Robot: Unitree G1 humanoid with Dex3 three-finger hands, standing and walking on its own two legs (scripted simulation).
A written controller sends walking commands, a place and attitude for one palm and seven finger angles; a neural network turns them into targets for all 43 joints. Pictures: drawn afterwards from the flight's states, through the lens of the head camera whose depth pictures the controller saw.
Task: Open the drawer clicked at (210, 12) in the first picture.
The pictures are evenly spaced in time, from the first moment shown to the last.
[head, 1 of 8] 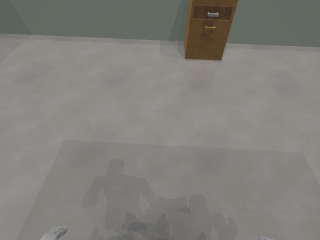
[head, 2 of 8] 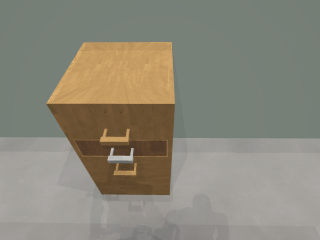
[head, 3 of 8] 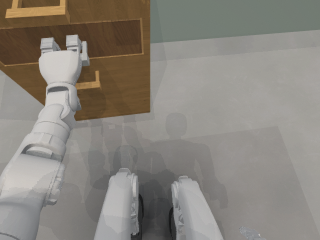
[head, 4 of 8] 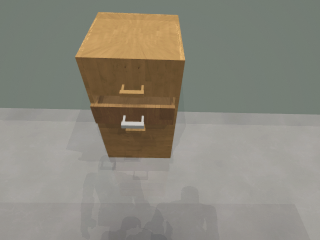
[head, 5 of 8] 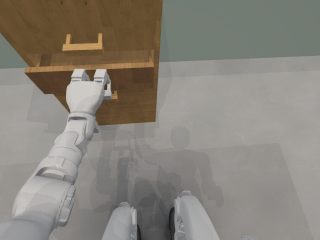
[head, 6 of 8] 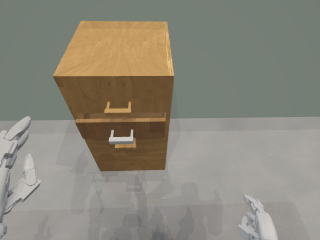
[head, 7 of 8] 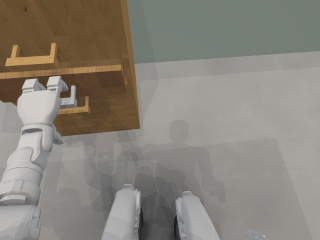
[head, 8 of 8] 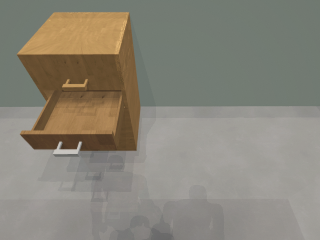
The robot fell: no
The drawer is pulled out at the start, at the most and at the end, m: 0.00 0.28 0.27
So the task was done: yes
